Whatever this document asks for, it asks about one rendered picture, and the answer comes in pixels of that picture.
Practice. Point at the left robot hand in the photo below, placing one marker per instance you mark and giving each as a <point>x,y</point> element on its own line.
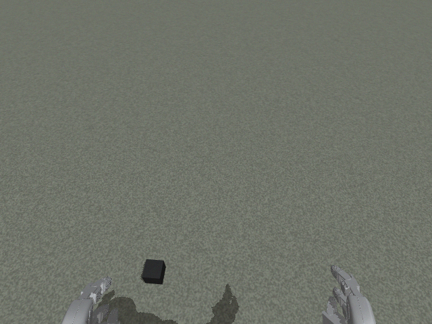
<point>81,311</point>

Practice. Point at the cube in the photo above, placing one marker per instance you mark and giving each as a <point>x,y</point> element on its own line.
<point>154,271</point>

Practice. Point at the right robot hand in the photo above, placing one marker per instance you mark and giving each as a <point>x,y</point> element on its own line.
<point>356,308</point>

